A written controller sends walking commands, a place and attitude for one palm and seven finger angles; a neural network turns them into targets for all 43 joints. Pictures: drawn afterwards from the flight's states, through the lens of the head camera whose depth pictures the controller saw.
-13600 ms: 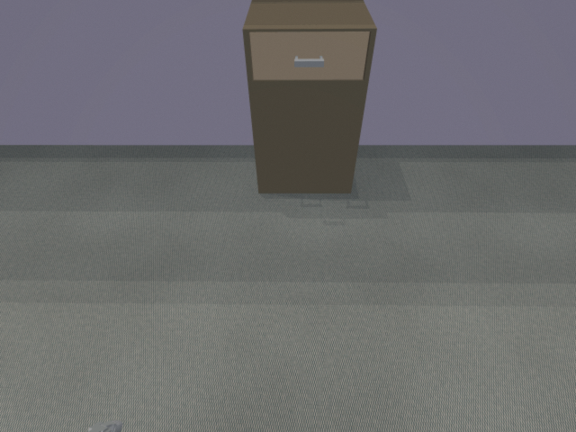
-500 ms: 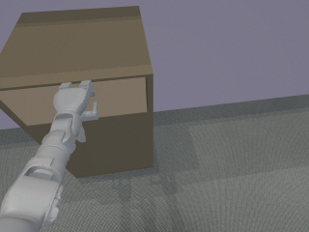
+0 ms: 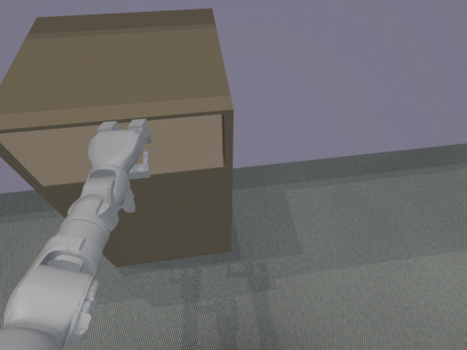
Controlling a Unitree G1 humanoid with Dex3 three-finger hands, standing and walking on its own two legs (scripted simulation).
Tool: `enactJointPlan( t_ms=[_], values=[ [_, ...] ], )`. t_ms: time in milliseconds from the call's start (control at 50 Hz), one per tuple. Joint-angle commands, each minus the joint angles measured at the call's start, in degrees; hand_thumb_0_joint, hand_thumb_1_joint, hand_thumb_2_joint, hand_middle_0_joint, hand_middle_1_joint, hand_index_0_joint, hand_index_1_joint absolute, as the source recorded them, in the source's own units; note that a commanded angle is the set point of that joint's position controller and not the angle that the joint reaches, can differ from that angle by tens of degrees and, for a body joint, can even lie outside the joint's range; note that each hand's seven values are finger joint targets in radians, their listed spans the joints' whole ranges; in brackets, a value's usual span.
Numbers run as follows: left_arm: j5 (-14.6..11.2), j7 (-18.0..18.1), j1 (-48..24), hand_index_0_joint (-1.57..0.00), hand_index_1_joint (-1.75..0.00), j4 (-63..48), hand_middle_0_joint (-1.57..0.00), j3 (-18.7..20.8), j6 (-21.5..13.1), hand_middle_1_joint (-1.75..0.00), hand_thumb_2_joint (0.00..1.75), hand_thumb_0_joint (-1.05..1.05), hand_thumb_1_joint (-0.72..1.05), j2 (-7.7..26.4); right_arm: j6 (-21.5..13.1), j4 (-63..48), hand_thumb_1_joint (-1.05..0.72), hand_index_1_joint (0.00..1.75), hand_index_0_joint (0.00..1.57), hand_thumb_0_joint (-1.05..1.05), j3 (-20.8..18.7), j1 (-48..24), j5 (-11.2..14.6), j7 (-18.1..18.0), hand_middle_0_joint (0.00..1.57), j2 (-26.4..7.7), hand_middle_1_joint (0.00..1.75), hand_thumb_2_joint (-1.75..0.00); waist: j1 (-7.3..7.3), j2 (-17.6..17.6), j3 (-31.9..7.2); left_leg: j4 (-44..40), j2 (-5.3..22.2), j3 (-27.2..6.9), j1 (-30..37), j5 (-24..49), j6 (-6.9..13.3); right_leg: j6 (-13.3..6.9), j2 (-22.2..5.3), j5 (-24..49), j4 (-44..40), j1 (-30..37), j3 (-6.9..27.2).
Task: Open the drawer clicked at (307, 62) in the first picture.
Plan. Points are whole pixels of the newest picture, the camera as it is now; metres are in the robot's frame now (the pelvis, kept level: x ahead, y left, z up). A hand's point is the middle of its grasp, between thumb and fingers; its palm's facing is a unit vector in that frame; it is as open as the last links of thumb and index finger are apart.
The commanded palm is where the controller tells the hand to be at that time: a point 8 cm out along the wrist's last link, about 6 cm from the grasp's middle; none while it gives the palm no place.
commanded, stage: move the hooked fingers above the handle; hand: left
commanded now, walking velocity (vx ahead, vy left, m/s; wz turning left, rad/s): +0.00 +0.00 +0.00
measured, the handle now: (123, 164) +0.50 +0.23 -0.03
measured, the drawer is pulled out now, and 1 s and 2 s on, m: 0.00 0.00 0.00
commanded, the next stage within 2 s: lower the fingers behind the handle in 1.26 s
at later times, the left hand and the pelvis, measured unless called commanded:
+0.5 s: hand (119, 171) +0.44 +0.22 +0.02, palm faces -0.08 -0.05 -1.00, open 13.8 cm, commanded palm +0.44 +0.22 +0.08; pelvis +0.00 +0.00 +0.00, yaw +0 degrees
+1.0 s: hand (107, 168) +0.45 +0.24 +0.03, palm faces -0.11 -0.02 -0.99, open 13.7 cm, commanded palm +0.43 +0.22 +0.08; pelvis -0.01 -0.01 +0.00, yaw -1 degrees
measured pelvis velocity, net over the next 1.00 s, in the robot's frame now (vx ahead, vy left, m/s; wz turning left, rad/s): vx -0.01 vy -0.01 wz -0.02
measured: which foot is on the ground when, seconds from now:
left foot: down 0.00-1.00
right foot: down 0.00-1.00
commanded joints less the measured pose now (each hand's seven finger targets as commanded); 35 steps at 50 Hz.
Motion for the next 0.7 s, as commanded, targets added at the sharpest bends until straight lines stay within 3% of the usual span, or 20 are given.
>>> enactJointPlan(
  t_ms=[0,60,100,160,180,260,280,380,460,500,520,540,580,600,620,640,660,680],
  values=[
    [1.3,6.0,-25.1,-0.30,-1.20,-7.8,-0.30,8.9,1.9,-1.20,0.30,0.00,-0.50,18.1,-0.4,-4.1,-0.90,0.30,0.20,0.00,-1.9,3.9,0.0,-0.2,0.20,-8.5,0.30,-0.90,0.40,1.1,-18.8,-3.1,0.3,-0.6,15.5,21.3,-0.1,-1.8,1.3,17.5,-3.4,2.3,-1.7],
    [1.7,7.4,-22.9,-0.30,-1.20,-4.0,-0.30,9.3,5.9,-1.20,0.30,0.00,-0.50,19.0,-0.1,-4.7,-0.90,0.30,0.20,0.00,-1.6,3.0,0.0,0.1,0.20,-8.6,0.30,-0.90,1.16,-0.2,-18.2,-3.2,0.0,1.0,12.3,20.1,0.0,-1.6,1.1,19.1,-3.7,5.0,-1.2],
    [2.0,6.8,-22.9,-0.30,-1.20,-3.9,-0.30,10.1,7.3,-1.20,0.30,0.00,-0.50,20.8,0.1,-5.2,-0.90,0.30,0.20,0.00,-1.7,3.1,0.2,0.0,0.20,-8.8,0.30,-0.90,1.59,-1.0,-21.6,-3.4,-0.1,1.4,12.6,20.8,0.1,-1.3,1.0,21.1,-3.6,7.9,-0.8],
    [1.1,5.6,-23.0,-0.30,-1.20,-3.8,-0.30,9.6,8.8,-1.20,0.30,0.00,-0.50,20.9,0.4,-5.5,-0.90,0.30,0.20,0.00,-1.6,2.8,0.5,-0.5,0.20,-8.8,0.30,-0.90,1.15,-2.6,-21.7,-3.9,0.0,2.1,12.3,20.0,0.4,-0.8,0.7,22.6,-4.7,10.4,-0.2],
    [0.5,4.9,-22.0,-0.30,-1.20,-3.8,-0.30,10.9,8.5,-1.20,0.30,0.00,-0.50,22.4,0.6,-5.6,-0.90,0.30,0.20,0.00,-1.5,2.8,0.6,-0.6,0.20,-8.9,0.30,-0.90,1.66,-3.9,-21.6,-4.3,-0.2,2.0,11.6,20.0,0.5,-0.8,0.5,23.0,-5.0,12.1,0.0],
    [-0.2,1.6,-22.9,-0.30,-1.20,-4.1,-0.30,6.2,6.4,-1.20,0.30,0.00,-0.50,18.0,-0.1,-5.7,-0.90,0.30,0.20,0.00,-1.7,3.4,1.2,-1.5,0.20,-9.1,0.30,-0.90,-0.95,-4.3,-17.0,-4.8,0.1,2.0,12.2,17.2,0.9,-0.3,0.2,21.3,-6.9,9.3,0.2],
    [-0.5,0.7,-23.6,-0.30,-1.20,-5.8,-0.30,5.6,4.9,-1.20,0.30,0.00,-0.50,17.3,-0.3,-5.8,-0.90,0.30,0.20,0.00,-1.8,3.5,1.1,-1.7,0.20,-9.0,0.30,-0.90,-1.43,-4.1,-17.8,-4.6,0.2,1.8,13.2,17.8,1.0,-0.3,0.2,21.4,-7.0,9.4,0.4],
    [-1.4,-1.3,-28.8,-0.30,-1.20,-12.8,-0.30,-1.0,-1.8,-1.20,0.30,0.00,-0.50,9.1,-1.7,-4.3,-0.90,0.30,0.20,0.00,-2.7,5.3,0.5,-1.9,0.20,-8.1,0.30,-0.90,-3.98,1.6,-17.3,-3.0,0.8,-0.3,20.1,19.4,0.8,-0.9,0.7,16.8,-6.5,0.7,-0.4],
    [-0.7,2.0,-30.1,-0.30,-1.20,-13.6,-0.30,3.0,-3.8,-1.20,0.30,0.00,-0.50,12.5,-1.9,-3.2,-0.90,0.30,0.20,0.00,-2.9,6.2,0.0,-1.4,0.20,-8.2,0.30,-0.90,-2.77,4.7,-19.6,-1.5,0.8,-1.6,21.3,21.0,0.1,-1.5,1.2,15.4,-4.0,-3.1,-1.3],
    [0.5,4.9,-30.6,-0.30,-1.20,-12.5,-0.30,7.2,-3.0,-1.20,0.30,0.00,-0.50,17.0,-1.8,-2.7,-0.90,0.30,0.20,0.00,-2.7,6.1,-0.3,-0.9,0.20,-8.5,0.30,-0.90,-1.75,4.8,-22.0,-0.7,0.7,-1.6,19.8,22.6,-0.1,-1.5,1.3,16.8,-2.6,-2.5,-1.4],
    [0.9,6.3,-28.5,-0.30,-1.20,-10.2,-0.30,9.6,-1.6,-1.20,0.30,0.00,-0.50,19.0,-1.5,-2.8,-0.90,0.30,0.20,0.00,-2.6,6.0,-0.4,-0.6,0.20,-8.6,0.30,-0.90,-0.66,4.9,-21.4,-0.6,0.6,-1.6,18.3,23.5,-0.4,-2.0,1.5,17.1,-1.9,-2.2,-1.9],
    [1.5,7.6,-29.4,-0.30,-1.20,-10.2,-0.30,9.2,-0.3,-1.20,0.30,0.00,-0.50,18.8,-1.4,-3.0,-0.90,0.30,0.20,0.00,-2.4,5.3,-0.5,-0.4,0.20,-8.7,0.30,-0.90,-0.67,5.4,-22.6,-0.4,0.5,-1.3,17.9,24.4,-0.5,-1.8,1.5,18.1,-1.3,-2.0,-2.0],
    [1.6,9.3,-26.9,-0.30,-1.20,-6.2,-0.30,11.5,3.6,-1.20,0.30,0.00,-0.50,21.0,-0.8,-3.0,-0.90,0.30,0.20,0.00,-2.0,4.8,-0.8,0.2,0.20,-9.1,0.30,-0.90,0.73,3.8,-23.1,-0.7,0.4,-0.7,15.4,25.2,-0.7,-2.0,1.6,19.4,-0.9,0.7,-2.4],
    [2.3,9.6,-26.8,-0.30,-1.20,-5.6,-0.30,11.4,5.3,-1.20,0.30,0.00,-0.50,21.3,-0.5,-3.4,-0.90,0.30,0.20,0.00,-1.9,4.5,-0.5,0.3,0.20,-9.1,0.30,-0.90,0.64,2.3,-23.9,-0.8,0.4,-0.5,15.1,25.7,-0.6,-1.7,1.6,20.6,-0.8,1.7,-2.3],
    [2.1,9.7,-27.0,-0.30,-1.20,-5.2,-0.30,9.5,6.9,-1.20,0.30,0.00,-0.50,19.1,-0.3,-3.7,-0.90,0.30,0.20,0.00,-2.0,4.4,-0.5,0.4,0.20,-9.1,0.30,-0.90,0.21,1.8,-23.4,-1.0,0.4,0.1,14.9,25.1,-0.5,-1.6,1.5,21.0,-1.4,2.4,-2.3],
    [2.3,9.8,-28.5,-0.30,-1.20,-5.3,-0.30,10.4,8.1,-1.20,0.30,0.00,-0.50,21.0,0.0,-3.7,-0.90,0.30,0.20,0.00,-1.9,4.1,-0.3,0.4,0.20,-9.3,0.30,-0.90,0.21,1.0,-24.3,-1.4,0.4,0.3,14.8,24.5,-0.4,-1.4,1.4,21.1,-1.9,3.5,-2.1],
    [2.0,9.5,-29.5,-0.30,-1.20,-5.2,-0.30,9.4,9.1,-1.20,0.30,0.00,-0.50,20.4,0.2,-3.8,-0.90,0.30,0.20,0.00,-1.9,4.1,-0.1,0.3,0.20,-9.2,0.30,-0.90,-0.18,0.4,-24.0,-1.8,0.3,0.7,14.3,23.5,-0.2,-1.2,1.4,21.4,-2.4,5.1,-1.8],
    [1.8,9.1,-28.6,-0.30,-1.20,-4.6,-0.30,11.9,10.0,-1.20,0.30,0.00,-0.50,23.3,0.4,-3.9,-0.90,0.30,0.20,0.00,-1.6,3.5,-0.2,0.2,0.20,-9.3,0.30,-0.90,0.89,-1.2,-24.7,-2.1,0.1,0.9,13.7,23.6,0.1,-1.1,1.3,22.5,-2.6,7.5,-1.3]
  ],
)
